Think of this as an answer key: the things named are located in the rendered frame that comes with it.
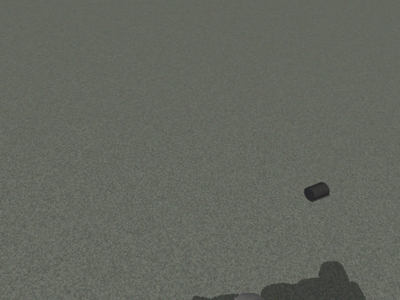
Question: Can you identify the can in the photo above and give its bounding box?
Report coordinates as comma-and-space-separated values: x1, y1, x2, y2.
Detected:
304, 182, 329, 201

